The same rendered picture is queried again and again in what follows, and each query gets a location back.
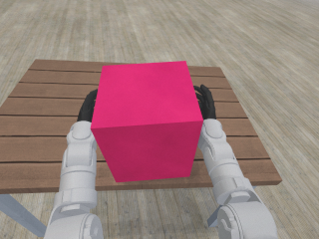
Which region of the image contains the table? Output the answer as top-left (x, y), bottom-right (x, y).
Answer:
top-left (0, 59), bottom-right (282, 237)

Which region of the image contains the robot left forearm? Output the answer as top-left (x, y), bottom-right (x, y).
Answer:
top-left (43, 120), bottom-right (98, 239)

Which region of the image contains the robot right forearm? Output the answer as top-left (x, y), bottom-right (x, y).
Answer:
top-left (197, 119), bottom-right (278, 236)

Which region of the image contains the right robot hand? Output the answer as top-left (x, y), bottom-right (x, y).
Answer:
top-left (193, 84), bottom-right (216, 120)

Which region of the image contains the robot left upper arm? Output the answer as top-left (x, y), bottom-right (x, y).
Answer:
top-left (44, 213), bottom-right (104, 239)

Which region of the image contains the robot right upper arm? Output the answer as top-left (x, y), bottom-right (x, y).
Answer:
top-left (217, 201), bottom-right (278, 239)

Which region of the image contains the carton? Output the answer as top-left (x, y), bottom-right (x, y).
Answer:
top-left (90, 61), bottom-right (203, 182)

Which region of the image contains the left robot hand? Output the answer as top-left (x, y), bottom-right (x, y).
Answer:
top-left (77, 89), bottom-right (98, 122)

